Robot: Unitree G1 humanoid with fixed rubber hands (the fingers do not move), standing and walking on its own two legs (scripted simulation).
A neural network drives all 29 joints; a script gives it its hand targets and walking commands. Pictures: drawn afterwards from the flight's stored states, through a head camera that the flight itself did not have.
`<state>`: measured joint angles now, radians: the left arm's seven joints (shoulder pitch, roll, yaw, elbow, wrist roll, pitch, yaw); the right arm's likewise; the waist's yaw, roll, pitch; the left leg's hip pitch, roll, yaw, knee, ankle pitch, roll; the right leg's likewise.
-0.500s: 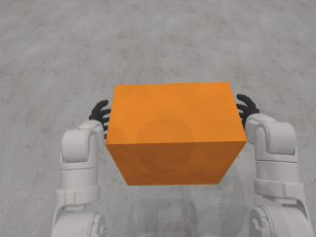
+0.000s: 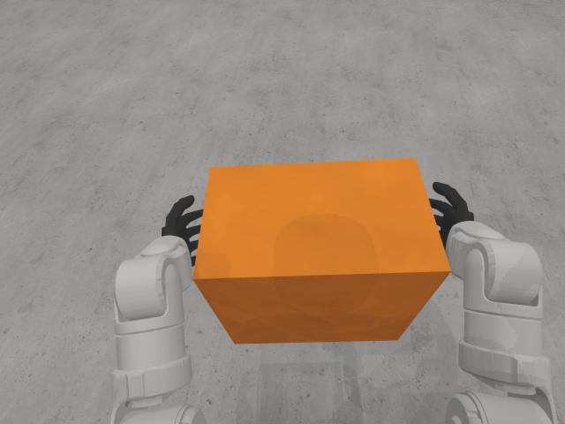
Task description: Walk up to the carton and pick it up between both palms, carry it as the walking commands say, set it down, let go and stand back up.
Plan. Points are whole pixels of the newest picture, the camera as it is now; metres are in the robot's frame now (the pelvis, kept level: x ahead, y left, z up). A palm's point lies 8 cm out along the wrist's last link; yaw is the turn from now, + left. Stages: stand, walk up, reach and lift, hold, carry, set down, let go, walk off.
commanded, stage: carry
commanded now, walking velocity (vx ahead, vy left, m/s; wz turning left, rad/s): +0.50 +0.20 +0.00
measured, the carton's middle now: (313, 262) +0.34 -0.03 +0.02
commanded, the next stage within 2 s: none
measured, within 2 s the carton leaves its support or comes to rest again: neither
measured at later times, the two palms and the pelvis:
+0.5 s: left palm (131, 196) +0.46 +0.26 +0.06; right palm (353, 192) +0.45 -0.10 +0.05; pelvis +0.20 +0.09 -0.01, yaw -4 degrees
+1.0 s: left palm (129, 97) +0.70 +0.31 +0.09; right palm (307, 84) +0.73 -0.04 +0.07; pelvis +0.47 +0.13 +0.01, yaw +1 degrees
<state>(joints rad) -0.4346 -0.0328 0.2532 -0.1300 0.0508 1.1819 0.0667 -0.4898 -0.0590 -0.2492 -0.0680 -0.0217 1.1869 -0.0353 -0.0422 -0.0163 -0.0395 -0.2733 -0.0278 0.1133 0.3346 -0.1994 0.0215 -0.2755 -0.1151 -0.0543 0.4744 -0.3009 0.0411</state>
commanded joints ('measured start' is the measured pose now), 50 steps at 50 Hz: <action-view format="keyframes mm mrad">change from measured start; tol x32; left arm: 1 -562 -904 -740 -141 -362 -3 -237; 50 -133 -820 -850 -429 -405 3 -308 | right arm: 1 -519 1019 742 -114 342 -6 229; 50 -51 926 827 -426 256 -9 222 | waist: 1 36 83 -503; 10 78 -316 -240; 22 7 295 -380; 50 69 -149 -178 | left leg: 1 423 190 -211 39 -26 103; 6 260 266 -240 6 -41 175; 11 -580 73 -61 497 -302 18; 19 285 -60 166 89 -17 24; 22 577 391 -501 -59 142 244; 37 112 181 40 145 500 94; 42 -436 84 -172 869 -158 33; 50 -339 126 -6 427 47 -48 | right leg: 1 -71 -14 -43 183 37 -37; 5 -283 70 -95 185 -235 -41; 10 472 -371 531 -219 231 -264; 13 602 -340 333 -138 537 -217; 19 126 -94 -141 144 617 -28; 23 -482 34 -4 729 -302 -13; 37 131 91 -203 44 125 -67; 40 460 -409 669 -274 -152 -279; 50 269 -228 8 -310 278 -126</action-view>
